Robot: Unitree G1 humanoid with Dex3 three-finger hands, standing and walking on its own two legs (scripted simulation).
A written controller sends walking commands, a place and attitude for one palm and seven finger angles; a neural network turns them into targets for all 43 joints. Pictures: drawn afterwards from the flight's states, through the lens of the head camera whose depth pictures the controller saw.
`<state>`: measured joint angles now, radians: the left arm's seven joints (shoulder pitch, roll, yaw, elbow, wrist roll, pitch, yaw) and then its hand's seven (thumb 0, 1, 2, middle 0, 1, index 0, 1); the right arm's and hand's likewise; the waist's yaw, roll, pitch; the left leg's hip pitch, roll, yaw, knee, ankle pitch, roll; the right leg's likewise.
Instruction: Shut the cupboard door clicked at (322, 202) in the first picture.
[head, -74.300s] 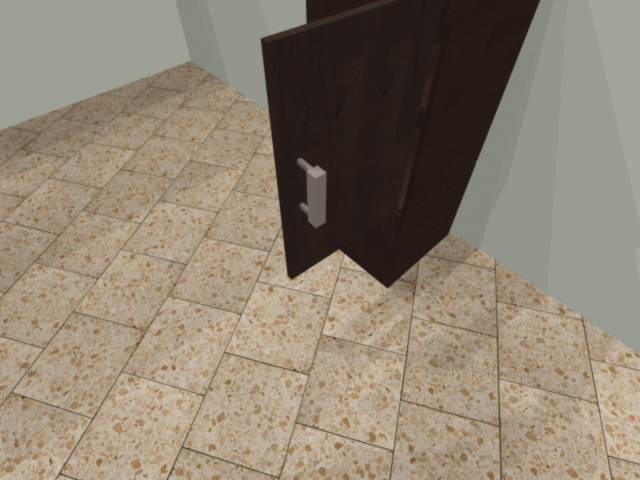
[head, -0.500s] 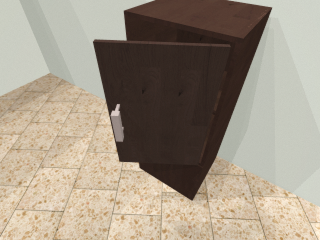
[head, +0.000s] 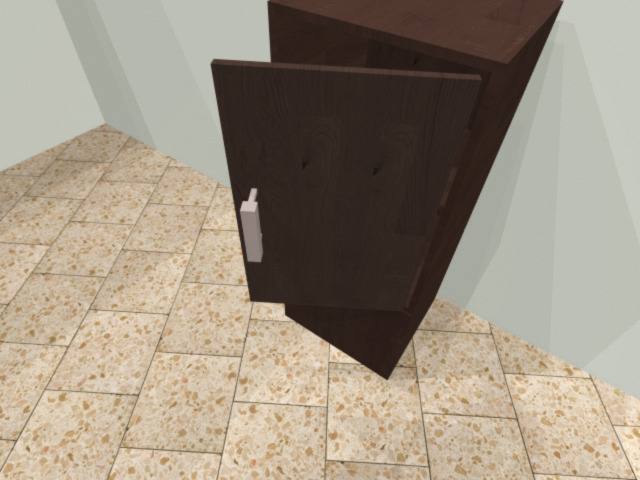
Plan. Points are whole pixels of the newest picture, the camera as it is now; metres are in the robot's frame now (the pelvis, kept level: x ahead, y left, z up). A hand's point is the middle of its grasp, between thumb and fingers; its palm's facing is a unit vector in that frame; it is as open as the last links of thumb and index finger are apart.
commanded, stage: come to a stop and stand still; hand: left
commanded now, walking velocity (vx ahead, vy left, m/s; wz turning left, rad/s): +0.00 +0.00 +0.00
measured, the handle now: (254, 225) +0.56 +0.16 -0.04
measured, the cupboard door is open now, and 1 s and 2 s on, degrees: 31 31 31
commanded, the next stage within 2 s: look again from close up in 1.14 s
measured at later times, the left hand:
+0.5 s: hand out of the picture +0.01 +0.14 -0.17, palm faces +0.02 -0.99 -0.15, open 7.4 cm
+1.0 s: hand out of the picture +0.05 +0.15 -0.17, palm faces +0.02 -0.98 -0.18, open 7.3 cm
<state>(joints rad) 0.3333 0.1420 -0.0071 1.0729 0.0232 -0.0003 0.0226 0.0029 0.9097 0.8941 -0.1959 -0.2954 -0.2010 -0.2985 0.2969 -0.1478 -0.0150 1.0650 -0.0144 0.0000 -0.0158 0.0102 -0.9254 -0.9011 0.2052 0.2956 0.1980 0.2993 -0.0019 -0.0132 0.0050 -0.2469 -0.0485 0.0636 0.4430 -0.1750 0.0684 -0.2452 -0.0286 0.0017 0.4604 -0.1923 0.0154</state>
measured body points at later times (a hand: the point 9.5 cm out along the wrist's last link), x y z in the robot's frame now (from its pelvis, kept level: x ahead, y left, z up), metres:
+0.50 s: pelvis +0.02 -0.02 +0.00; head +0.03 -0.01 +0.45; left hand +0.02 +0.19 -0.16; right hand +0.02 -0.23 -0.16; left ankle +0.04 +0.07 -0.74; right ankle +0.04 -0.14 -0.74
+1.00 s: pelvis +0.05 -0.02 +0.01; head +0.07 -0.01 +0.45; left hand +0.05 +0.20 -0.16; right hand +0.06 -0.24 -0.15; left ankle +0.05 +0.07 -0.74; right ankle +0.04 -0.14 -0.74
